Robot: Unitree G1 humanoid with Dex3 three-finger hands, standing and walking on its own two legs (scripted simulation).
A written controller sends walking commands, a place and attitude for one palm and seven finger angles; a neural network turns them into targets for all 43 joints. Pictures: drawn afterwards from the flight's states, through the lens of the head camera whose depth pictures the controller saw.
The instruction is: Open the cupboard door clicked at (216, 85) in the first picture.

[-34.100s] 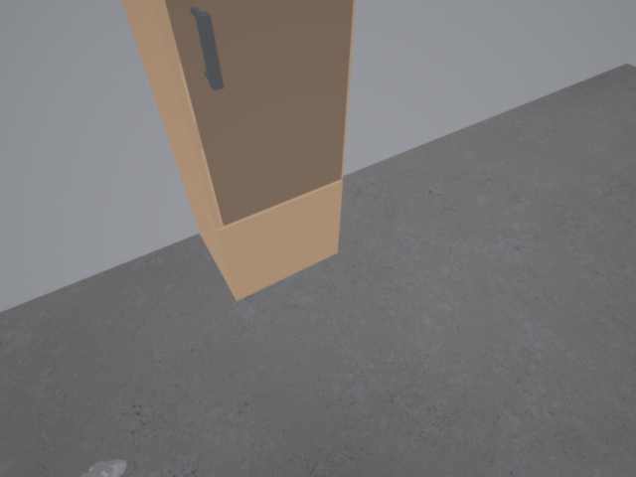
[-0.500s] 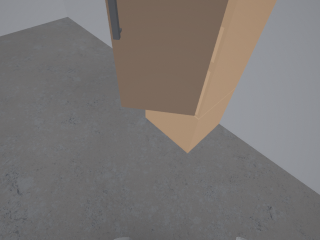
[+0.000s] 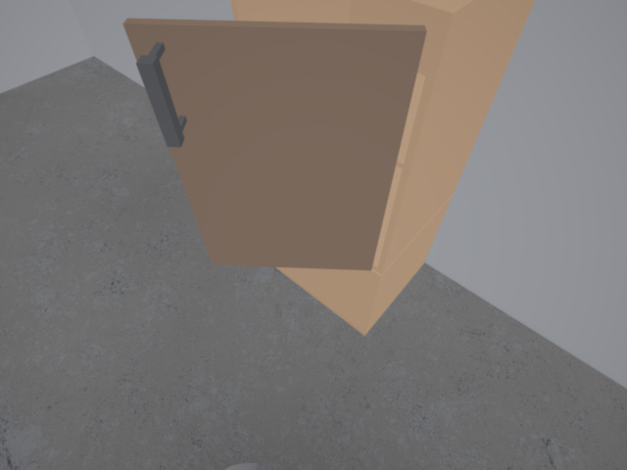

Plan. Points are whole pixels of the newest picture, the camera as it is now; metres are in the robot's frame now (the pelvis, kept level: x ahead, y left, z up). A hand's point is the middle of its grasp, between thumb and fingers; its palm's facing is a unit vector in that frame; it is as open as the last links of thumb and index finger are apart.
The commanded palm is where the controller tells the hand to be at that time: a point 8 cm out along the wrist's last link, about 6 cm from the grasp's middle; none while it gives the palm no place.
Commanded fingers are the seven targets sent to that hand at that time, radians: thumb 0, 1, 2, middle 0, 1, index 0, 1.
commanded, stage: come to a stop and stand still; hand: left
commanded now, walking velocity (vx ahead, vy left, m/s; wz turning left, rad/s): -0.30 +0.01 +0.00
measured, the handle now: (167, 96) +0.58 +0.25 +0.15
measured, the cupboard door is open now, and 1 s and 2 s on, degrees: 38 38 38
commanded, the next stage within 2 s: look again from close up in 1.60 s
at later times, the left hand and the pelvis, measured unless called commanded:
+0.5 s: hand out of the picture +0.06 +0.19 -0.17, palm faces +0.01 -0.96 -0.28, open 7.4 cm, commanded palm none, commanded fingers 0.00 0.90 0.90 -0.20 -0.30 -0.20 -0.30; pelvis +0.00 +0.00 -0.01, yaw -2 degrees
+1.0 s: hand out of the picture -0.06 +0.19 -0.19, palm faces +0.01 -0.98 -0.19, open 7.4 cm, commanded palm none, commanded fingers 0.00 0.90 0.90 -0.20 -0.30 -0.20 -0.30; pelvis -0.06 +0.00 -0.01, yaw -1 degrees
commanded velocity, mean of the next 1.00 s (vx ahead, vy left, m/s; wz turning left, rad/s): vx -0.06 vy -0.03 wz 0.00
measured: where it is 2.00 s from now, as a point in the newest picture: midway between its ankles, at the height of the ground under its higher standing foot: outside the picture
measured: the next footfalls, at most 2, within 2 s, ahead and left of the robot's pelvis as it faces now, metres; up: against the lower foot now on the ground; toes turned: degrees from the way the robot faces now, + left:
left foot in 0.06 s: +0.03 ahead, +0.10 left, +0.00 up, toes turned +2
right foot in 0.40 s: -0.03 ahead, -0.11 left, +0.00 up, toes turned -1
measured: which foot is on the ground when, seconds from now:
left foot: up 0.00-0.04, down 0.06-1.00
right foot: down 0.00-0.10, up 0.12-0.38, down 0.40-1.00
